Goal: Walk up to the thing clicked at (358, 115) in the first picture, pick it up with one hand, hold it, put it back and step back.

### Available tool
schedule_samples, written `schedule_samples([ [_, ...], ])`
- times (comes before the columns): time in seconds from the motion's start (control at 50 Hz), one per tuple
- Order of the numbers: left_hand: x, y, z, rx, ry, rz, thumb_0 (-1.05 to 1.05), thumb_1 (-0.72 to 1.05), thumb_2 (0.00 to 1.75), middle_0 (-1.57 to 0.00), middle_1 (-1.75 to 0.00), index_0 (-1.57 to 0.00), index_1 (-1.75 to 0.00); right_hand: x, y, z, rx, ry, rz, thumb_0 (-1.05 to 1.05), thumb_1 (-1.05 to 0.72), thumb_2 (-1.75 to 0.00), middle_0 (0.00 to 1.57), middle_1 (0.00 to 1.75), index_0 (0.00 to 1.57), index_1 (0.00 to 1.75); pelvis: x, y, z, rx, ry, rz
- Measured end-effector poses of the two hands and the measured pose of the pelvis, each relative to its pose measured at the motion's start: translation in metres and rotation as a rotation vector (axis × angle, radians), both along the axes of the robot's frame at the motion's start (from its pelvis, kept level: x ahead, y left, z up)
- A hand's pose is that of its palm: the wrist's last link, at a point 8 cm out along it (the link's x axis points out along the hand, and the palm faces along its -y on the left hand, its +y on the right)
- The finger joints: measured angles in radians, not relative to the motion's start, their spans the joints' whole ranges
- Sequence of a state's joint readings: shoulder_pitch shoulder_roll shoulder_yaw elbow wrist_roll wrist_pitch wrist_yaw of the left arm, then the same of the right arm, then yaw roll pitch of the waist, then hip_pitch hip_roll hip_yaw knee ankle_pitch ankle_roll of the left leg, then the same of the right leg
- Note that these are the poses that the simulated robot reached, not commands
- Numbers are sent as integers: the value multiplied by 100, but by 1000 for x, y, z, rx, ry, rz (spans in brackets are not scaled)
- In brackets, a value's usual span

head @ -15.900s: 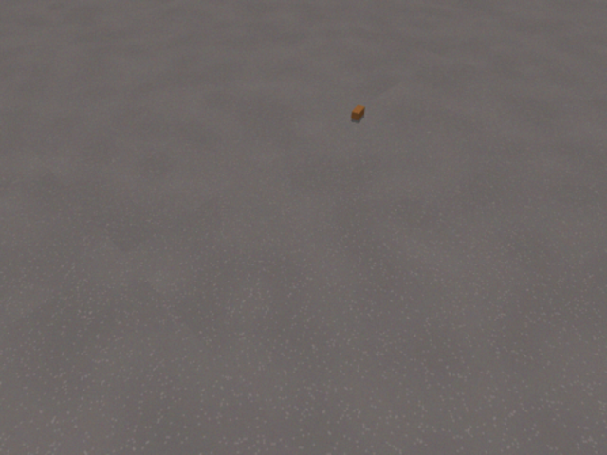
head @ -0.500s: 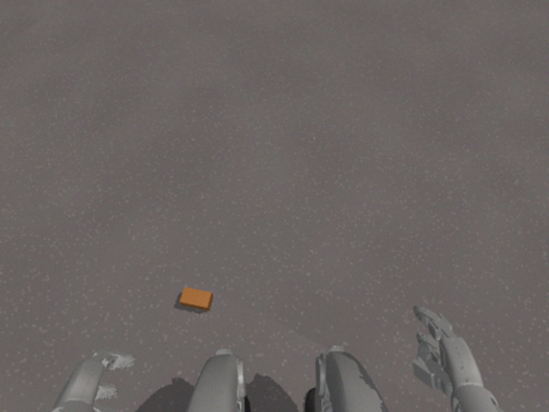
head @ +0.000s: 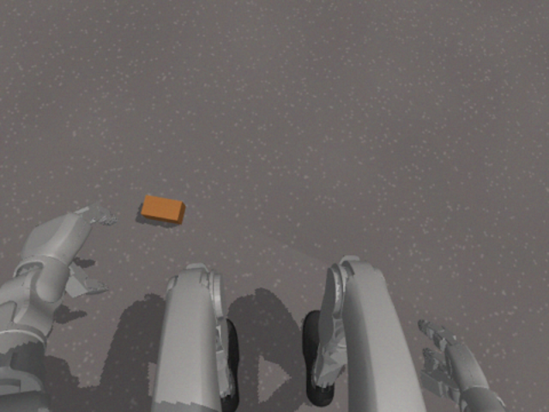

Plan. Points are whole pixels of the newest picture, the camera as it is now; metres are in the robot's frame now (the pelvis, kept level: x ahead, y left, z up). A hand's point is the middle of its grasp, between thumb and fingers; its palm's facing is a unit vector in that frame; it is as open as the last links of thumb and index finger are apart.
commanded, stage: rise first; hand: left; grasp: from above
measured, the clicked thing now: (164, 210) +0.48 +0.26 -0.42
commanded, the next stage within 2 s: none
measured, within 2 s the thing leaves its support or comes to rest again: neither
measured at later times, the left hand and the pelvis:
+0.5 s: hand (103, 236) +0.38 +0.32 -0.23, palm faces -0.53 -0.16 -0.84, open 12.2 cm; pelvis -0.01 +0.01 -0.08, yaw -3 degrees
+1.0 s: hand (112, 225) +0.41 +0.32 -0.28, palm faces -0.51 -0.06 -0.86, open 12.4 cm; pelvis -0.01 +0.01 -0.12, yaw -5 degrees
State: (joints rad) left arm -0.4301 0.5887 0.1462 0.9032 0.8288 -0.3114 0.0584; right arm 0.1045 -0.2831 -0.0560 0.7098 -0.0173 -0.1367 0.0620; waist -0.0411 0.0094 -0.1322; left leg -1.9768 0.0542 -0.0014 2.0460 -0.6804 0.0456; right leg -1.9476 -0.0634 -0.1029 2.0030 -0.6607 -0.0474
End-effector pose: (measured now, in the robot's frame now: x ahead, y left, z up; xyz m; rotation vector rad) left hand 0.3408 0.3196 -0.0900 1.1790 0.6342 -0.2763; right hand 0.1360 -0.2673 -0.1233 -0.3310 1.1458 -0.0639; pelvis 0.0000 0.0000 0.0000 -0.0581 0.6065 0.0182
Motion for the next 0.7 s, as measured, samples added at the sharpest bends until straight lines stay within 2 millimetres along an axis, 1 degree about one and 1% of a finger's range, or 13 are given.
schedule_samples([
  [0.06,12,1,-14,22,-20,-45,0,-19,71,-39,-78,-42,-76,-17,0,-15,-7,52,-13,1,-94,-91,21,30,21,30,-4,1,-15,-8,1,-3],
  [0.12,22,3,-24,40,-38,-77,0,-17,71,-38,-76,-41,-75,-30,-1,-25,-15,90,-23,1,-93,-91,21,30,21,30,-7,2,-27,-17,-2,-6],
  [0.22,34,7,-41,66,-41,-125,0,-13,72,-36,-73,-39,-71,-48,-3,-34,-36,130,-35,0,-90,-90,21,30,21,30,-11,5,-42,-31,-9,-11],
  [0.3,41,8,-54,75,-45,-167,0,-13,73,-35,-71,-38,-69,-58,-5,-40,-56,161,-31,0,-88,-90,21,30,21,30,-12,7,-54,-40,-16,-14],
  [0.4,48,8,-71,82,-61,-215,0,-15,75,-34,-70,-36,-69,-65,-8,-48,-77,198,-18,0,-88,-90,21,30,21,30,-14,9,-68,-50,-25,-17],
  [0.52,54,7,-90,104,-80,-263,0,-17,77,-32,-68,-34,-68,-68,-9,-63,-88,235,-3,0,-89,-90,21,30,20,30,-15,10,-86,-56,-37,-18],
  [0.7,67,9,-108,149,-105,-291,0,-20,78,-31,-68,-32,-68,-69,-5,-84,-82,268,1,0,-90,-90,21,30,20,30,-14,9,-105,-60,-46,-23],
])
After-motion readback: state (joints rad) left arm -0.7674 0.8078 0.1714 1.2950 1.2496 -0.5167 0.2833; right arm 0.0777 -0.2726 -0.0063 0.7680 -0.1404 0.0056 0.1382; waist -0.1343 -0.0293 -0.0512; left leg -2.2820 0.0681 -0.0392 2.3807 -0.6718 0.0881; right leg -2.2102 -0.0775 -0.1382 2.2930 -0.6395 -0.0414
